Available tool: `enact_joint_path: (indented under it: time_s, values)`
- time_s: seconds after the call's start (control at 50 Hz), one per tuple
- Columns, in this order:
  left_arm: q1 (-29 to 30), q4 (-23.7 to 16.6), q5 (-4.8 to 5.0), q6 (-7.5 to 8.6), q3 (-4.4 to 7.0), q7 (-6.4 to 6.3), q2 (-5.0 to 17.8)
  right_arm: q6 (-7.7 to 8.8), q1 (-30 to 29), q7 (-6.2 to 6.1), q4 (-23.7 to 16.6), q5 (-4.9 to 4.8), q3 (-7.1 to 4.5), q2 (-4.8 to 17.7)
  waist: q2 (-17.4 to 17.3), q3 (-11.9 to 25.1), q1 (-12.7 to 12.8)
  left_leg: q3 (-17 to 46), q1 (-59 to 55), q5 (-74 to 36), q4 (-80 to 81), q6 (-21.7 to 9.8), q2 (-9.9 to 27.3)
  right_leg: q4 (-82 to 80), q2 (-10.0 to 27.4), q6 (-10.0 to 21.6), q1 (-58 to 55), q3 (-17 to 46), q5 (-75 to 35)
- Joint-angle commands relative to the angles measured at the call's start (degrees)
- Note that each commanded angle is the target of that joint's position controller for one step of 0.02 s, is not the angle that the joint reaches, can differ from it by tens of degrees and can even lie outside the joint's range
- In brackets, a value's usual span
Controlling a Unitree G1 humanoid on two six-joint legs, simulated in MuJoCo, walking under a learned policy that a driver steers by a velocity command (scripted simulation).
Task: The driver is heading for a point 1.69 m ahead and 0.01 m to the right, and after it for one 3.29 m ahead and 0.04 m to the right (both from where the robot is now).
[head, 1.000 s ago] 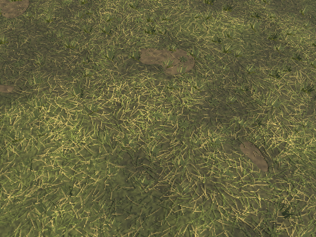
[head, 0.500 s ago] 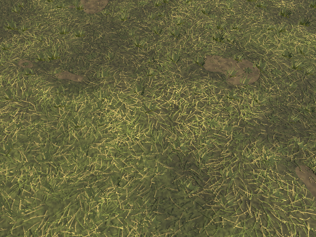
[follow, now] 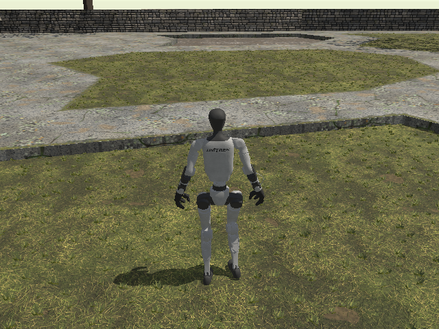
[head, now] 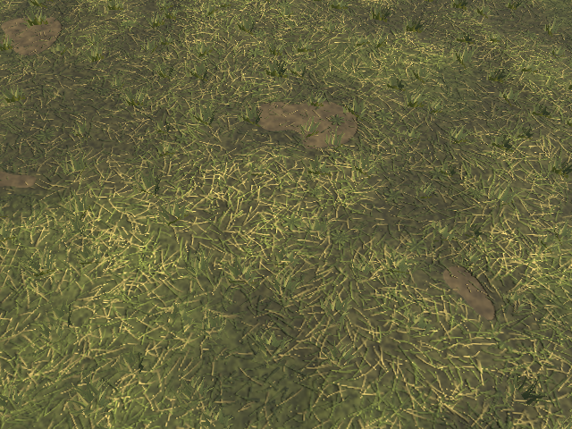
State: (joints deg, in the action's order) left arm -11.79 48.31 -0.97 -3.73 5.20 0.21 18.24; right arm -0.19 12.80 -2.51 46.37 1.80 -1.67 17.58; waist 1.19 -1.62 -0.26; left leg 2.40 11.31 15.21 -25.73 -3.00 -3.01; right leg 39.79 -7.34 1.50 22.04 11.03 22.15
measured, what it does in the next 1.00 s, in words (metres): walks ahead: right foot, then left foot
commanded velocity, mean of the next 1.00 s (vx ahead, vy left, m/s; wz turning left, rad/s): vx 0.43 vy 0.00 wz -0.07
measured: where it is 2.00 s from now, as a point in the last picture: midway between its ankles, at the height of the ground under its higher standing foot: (311, 255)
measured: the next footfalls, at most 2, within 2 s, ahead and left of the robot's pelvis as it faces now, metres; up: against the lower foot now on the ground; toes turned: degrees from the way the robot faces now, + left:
right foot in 0.46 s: +0.28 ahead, -0.18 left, +0.00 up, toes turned -18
left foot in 1.00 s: +0.59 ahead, -0.08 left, +0.00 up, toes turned +5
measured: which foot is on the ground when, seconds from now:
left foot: down 0.00-0.48, up 0.50-0.98, down 1.00-1.00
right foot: up 0.00-0.44, down 0.46-1.00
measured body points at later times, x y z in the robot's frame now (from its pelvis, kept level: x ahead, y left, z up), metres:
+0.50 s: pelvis +0.18 -0.07 -0.02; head +0.23 -0.08 +0.42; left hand +0.45 +0.09 -0.12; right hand +0.04 -0.29 -0.16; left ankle +0.00 +0.09 -0.70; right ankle +0.25 -0.16 -0.74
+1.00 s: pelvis +0.45 -0.13 -0.02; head +0.48 -0.12 +0.42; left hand +0.41 +0.12 -0.17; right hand +0.62 -0.36 -0.14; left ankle +0.55 -0.08 -0.74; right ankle +0.25 -0.17 -0.73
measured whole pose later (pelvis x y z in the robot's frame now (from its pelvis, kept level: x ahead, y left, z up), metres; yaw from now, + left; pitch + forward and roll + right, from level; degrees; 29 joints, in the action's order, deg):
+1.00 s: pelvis +0.45 -0.13 -0.02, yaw -1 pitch +1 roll +0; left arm -24.1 56.6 -1.6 3.6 1.2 -2.2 11.8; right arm 1.4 4.1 2.9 46.8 2.1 -1.7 12.4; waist -0.3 -3.6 1.6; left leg -8.3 26.2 10.0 -33.7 -10.1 -2.7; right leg 27.1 -0.4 1.9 -6.0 -17.3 27.8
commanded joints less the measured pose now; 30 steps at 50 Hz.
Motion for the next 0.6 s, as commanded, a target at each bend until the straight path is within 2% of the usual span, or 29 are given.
enact_joint_path:
  time_s: [0.02, 0.04, 0.08, 0.16, 0.24, 0.3, 0.36, 0.38, 0.4, 0.42, 0.44, 0.46, 0.48, 0.5, 0.52, 0.54, 0.56, 0.58, 0.6]
  values:
    - [2.96, -4.76, -0.99, 2.09, 1.31, 1.02, 6.94, 1.54, -1.42, -0.14, -3.14, 0.42, -2.0, 8.85, -6.38, -3.95, 1.32, 24.39, -3.85, 25.7, 20.73, -6.14, 19.89, 16.81, 3.83, 0.1, 16.4, -1.51, -1.82]
    - [0.73, -3.58, -1.19, 2.16, 1.25, 1.66, 6.61, 2.09, -2.33, 0.04, -3.55, 0.0, -1.6, 7.54, -7.46, -3.31, 2.04, 19.21, -5.47, 20.77, 20.63, -5.18, 17.18, 19.66, 4.27, -0.64, 16.26, -3.06, -4.12]
    - [1.07, -3.16, -1.56, 2.24, 0.87, 2.73, 5.65, 3.14, 0.59, 0.2, -2.9, -0.36, -1.38, 6.64, -7.94, -3.4, 0.53, 12.72, -7.78, 13.61, 20.49, -5.12, 15.23, 23.44, 5.75, -1.49, 18.39, -5.16, -6.96]
    - [6.35, -5.09, -1.43, 2.44, 0.13, 3.89, 3.89, 4.47, 9.03, 1.26, 0.2, -0.31, -1.79, 6.29, -6.38, -4.55, -2.91, 7.14, -14.66, 3.65, 19.44, -5.35, 16.09, 22.4, 7.12, -2.29, 24.86, -5.71, -10.38]
    - [11.13, -7.05, -1.45, 2.67, -0.5, 4.54, 2.57, 4.86, 12.32, 1.64, 2.05, -0.24, -1.73, 5.3, -6.73, -6.11, -4.54, 2.39, -17.24, -5.53, 18.91, -5.7, 17.03, 16.69, 8.03, -2.4, 27.15, -7.71, -11.96]
    - [15.17, -9.26, -1.5, 3.25, -1.58, 5.19, 0.74, 5.18, 12.61, 1.77, 3.03, -0.2, -1.5, 4.6, -7.08, -6.73, -4.85, -2.73, -16.62, -16.11, 17.32, -5.53, 16.89, 9.3, 8.69, -1.43, 24.39, -11.94, -13.34]
    - [18.88, -11.8, -1.52, 3.58, -2.56, 5.53, -0.44, 5.17, 14.63, 1.65, 4.87, -0.13, -1.39, 4.72, -7.73, -6.76, -5.27, -6.1, -16.36, -25.6, 15.15, -5.15, 17.66, 1.07, 8.13, 1.32, 18.63, -16.54, -11.02]
    - [18.0, -11.73, -1.63, 3.73, -2.79, 5.24, -0.78, 5.02, 15.22, 1.64, 5.8, -0.16, -1.22, 4.64, -8.05, -6.28, -4.48, -6.95, -15.5, -32.3, 13.66, -5.04, 17.7, -1.95, 6.88, 2.79, 14.11, -17.52, -9.49]
    - [15.39, -10.94, -1.72, 3.92, -2.77, 4.62, -0.8, 4.93, 15.55, 1.65, 6.77, -0.31, -1.09, 4.99, -8.62, -4.76, -2.8, -7.79, -14.64, -44.56, 10.52, -5.0, 17.82, -4.01, 4.77, 4.51, 7.77, -18.69, -8.04]
    - [10.36, -9.32, -1.68, 4.27, -2.37, 3.82, -0.11, 4.78, 15.85, 1.72, 7.76, -0.52, -1.09, 5.84, -9.02, -1.72, 0.0, -8.11, -14.22, -56.66, 4.35, -5.06, 18.04, -5.43, 2.5, 6.23, 0.19, -19.24, -7.21]
    - [1.14, -6.21, -1.75, 4.88, -1.62, 2.94, 1.46, 4.56, 15.35, 1.77, 8.3, -1.01, -1.02, 6.53, -8.25, 3.4, 4.56, -8.97, -12.0, -60.01, -5.3, -4.39, 17.2, -9.19, 1.11, 7.85, -11.21, -18.89, -9.73]
    - [-8.83, -2.8, -2.55, 5.55, -0.59, 1.88, 4.04, 4.61, 14.0, 1.95, 7.85, -1.75, -0.69, 6.17, -7.1, 8.97, 9.18, -9.65, -2.63, -49.6, -17.62, -3.41, 15.28, -11.69, 5.05, 9.32, -26.99, -14.91, -12.05]
    - [-15.59, -1.82, -3.8, 5.87, 0.88, 0.73, 10.32, 4.78, 15.5, 3.02, 4.6, -3.08, 1.07, -0.98, 5.57, 18.28, 9.26, -10.0, 17.46, -7.4, -39.76, -0.93, 8.18, -14.84, 25.95, 14.37, -46.43, 10.49, -2.46]
    - [-15.98, -2.14, -1.84, 5.57, 1.39, 0.3, 12.15, 4.73, 16.33, 2.49, 5.06, -3.04, -0.47, 2.96, 4.92, 23.66, 9.04, -0.69, 21.72, 13.63, -52.46, -1.03, 1.34, -21.74, 34.52, 17.04, -43.91, 28.86, -8.52]
    - [-10.26, -1.64, -0.57, 5.52, 0.91, 0.06, 10.13, 4.57, 10.8, 2.27, 3.79, -2.58, -1.59, 5.41, 0.86, 13.59, 6.74, 3.52, 24.28, 7.82, -52.68, -1.56, 4.51, -22.25, 30.54, 14.83, -34.96, 17.24, -11.37]
    - [-5.73, -1.76, -0.5, 6.06, -0.28, 0.15, 5.96, 4.91, 9.86, 2.59, 3.59, -2.48, -1.07, 3.26, 1.32, 5.67, 4.05, 1.9, 23.57, 4.3, -48.85, -1.79, 6.83, -24.65, 27.9, 12.94, -25.71, 8.91, -14.92]
    - [-2.79, -1.79, -0.65, 6.8, -1.2, 0.31, 2.5, 4.5, 10.76, 2.69, 5.0, -2.09, -1.07, 1.86, 0.4, 1.95, 1.88, 1.45, 21.31, 2.06, -44.64, -1.76, 8.52, -26.87, 24.62, 9.89, -20.24, 2.75, -17.01]
    - [-1.61, -1.43, -0.35, 7.49, -1.78, 0.17, 0.76, 3.44, 12.4, 2.92, 6.07, -0.88, -1.06, 0.9, 2.26, 0.23, 0.17, 1.11, 18.48, 0.93, -42.33, -1.28, 9.13, -28.3, 22.24, 8.0, -16.05, -1.69, -19.05]
    - [-1.4, -1.08, -0.37, 8.07, -2.12, 0.09, -0.37, 2.47, 14.21, 3.44, 7.25, -0.27, -0.93, -0.39, 2.92, -0.12, -0.74, 0.81, 16.53, -0.15, -41.8, -0.91, 9.1, -29.53, 20.85, 7.15, -14.01, -5.03, -20.26]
